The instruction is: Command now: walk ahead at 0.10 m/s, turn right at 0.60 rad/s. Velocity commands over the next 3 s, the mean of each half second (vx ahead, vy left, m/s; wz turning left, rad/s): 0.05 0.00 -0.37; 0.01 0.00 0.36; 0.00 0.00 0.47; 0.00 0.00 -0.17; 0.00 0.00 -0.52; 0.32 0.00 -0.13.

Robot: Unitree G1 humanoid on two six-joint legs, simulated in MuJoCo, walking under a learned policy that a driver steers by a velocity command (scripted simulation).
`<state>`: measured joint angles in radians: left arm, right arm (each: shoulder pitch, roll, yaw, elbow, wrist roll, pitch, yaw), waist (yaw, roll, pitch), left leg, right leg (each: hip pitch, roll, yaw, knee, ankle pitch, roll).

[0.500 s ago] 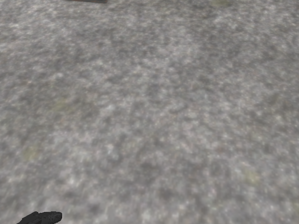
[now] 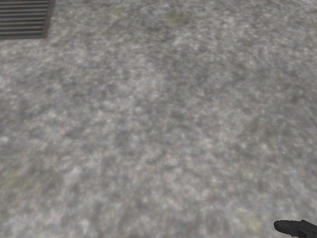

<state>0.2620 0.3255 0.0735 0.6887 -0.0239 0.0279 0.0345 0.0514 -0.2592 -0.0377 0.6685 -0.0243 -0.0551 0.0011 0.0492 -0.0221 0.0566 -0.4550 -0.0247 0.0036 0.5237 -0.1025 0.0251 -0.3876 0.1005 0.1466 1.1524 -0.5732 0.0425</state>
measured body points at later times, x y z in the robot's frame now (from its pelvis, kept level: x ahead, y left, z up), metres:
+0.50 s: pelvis +0.03 -0.03 +0.02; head +0.04 -0.06 +0.47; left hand +0.23 +0.19 -0.07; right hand +0.10 -0.33 -0.11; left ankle +0.06 +0.12 -0.68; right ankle +0.02 -0.13 -0.72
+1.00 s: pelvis +0.02 -0.03 +0.02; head +0.05 -0.02 +0.47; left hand +0.16 +0.27 -0.08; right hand +0.16 -0.32 -0.09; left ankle +0.02 +0.09 -0.72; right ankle +0.03 -0.16 -0.70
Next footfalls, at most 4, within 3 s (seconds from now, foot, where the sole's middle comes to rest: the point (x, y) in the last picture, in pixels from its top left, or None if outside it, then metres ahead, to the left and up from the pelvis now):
0.32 right None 0.06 -0.14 -0.76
0.70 left None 0.06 0.09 -0.76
1.06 right None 0.08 -0.15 -0.76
1.48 left None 0.00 0.10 -0.76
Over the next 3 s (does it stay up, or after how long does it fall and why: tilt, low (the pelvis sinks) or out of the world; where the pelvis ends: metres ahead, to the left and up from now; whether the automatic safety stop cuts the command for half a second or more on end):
stays up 0.13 -0.08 0.02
